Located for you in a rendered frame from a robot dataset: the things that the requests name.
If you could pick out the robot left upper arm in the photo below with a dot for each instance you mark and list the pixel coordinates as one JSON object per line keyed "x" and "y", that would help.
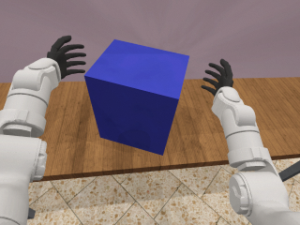
{"x": 22, "y": 161}

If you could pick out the robot right forearm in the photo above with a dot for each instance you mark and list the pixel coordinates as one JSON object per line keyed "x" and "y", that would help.
{"x": 246, "y": 151}

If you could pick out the robot right hand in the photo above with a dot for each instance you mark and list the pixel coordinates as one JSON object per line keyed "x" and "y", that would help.
{"x": 225, "y": 79}

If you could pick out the robot left forearm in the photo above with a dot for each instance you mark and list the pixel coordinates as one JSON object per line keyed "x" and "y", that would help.
{"x": 28, "y": 99}

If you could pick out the table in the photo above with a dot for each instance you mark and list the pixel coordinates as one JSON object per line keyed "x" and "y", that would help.
{"x": 196, "y": 139}

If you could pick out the carton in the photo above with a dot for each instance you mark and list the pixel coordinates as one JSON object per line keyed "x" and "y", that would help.
{"x": 134, "y": 92}

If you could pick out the robot left hand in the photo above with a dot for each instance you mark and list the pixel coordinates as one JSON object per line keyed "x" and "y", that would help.
{"x": 60, "y": 55}

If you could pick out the robot right upper arm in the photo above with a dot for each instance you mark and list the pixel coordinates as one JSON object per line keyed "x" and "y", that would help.
{"x": 261, "y": 198}

